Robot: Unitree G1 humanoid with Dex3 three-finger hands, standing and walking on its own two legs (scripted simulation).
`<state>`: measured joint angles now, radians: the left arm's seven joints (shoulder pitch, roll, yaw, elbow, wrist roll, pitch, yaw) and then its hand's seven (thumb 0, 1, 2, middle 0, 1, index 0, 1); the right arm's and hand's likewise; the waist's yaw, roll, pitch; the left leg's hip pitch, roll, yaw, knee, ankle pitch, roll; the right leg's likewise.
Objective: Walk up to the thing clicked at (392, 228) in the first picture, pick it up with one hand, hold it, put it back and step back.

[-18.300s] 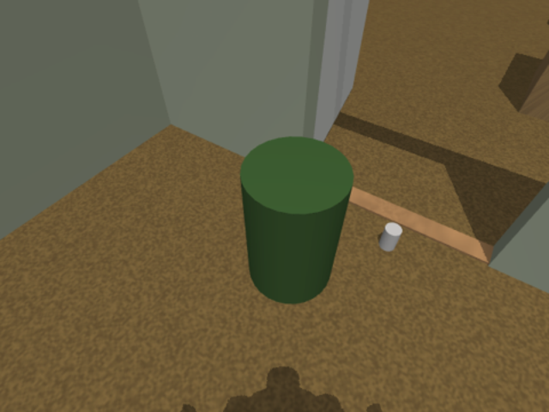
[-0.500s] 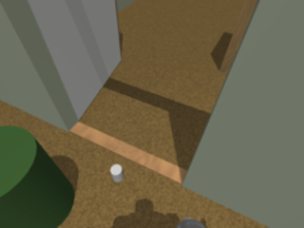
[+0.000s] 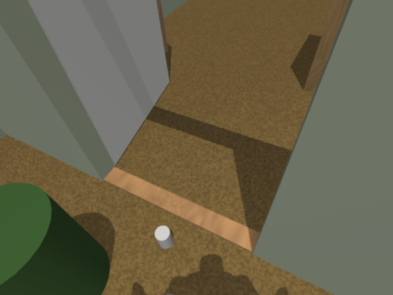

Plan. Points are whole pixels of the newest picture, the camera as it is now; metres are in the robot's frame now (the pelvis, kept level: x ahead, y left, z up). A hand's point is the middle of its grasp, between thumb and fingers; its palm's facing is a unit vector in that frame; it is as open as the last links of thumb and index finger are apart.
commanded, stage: walk up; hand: left
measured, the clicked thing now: (164, 237) +0.49 +0.22 -0.70
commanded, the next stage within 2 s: stand in 1.62 s
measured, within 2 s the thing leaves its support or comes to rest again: neither
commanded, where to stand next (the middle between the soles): +0.10 +0.01 m, yaw -2 degrees
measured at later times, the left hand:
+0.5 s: hand out of the picture +0.05 +0.28 -0.14, palm faces +0.01 -0.93 -0.36, open 7.4 cm
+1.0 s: hand out of the picture +0.14 +0.26 -0.13, palm faces -0.04 -0.94 -0.33, open 7.4 cm
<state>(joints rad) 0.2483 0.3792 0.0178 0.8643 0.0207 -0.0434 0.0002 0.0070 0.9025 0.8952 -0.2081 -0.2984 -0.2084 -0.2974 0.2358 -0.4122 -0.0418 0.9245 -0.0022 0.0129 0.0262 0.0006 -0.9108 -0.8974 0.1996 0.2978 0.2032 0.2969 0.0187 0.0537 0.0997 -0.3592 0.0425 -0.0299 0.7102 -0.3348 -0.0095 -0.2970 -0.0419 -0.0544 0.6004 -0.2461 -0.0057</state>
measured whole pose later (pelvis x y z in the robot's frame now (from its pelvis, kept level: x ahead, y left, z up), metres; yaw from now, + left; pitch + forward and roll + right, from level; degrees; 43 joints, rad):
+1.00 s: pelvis +0.04 +0.01 +0.02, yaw -1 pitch -2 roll +0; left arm 0.05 0.34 0.01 1.14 0.01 -0.02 -0.01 0.01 0.91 0.90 -0.20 -0.30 -0.20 -0.30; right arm 0.08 -0.36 -0.01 1.16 0.00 0.00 0.02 0.00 -0.91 -0.90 0.20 0.30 0.20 0.30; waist -0.01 0.00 0.06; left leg -0.15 0.04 0.01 0.35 -0.16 -0.02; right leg -0.13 -0.03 -0.01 0.34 -0.17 0.02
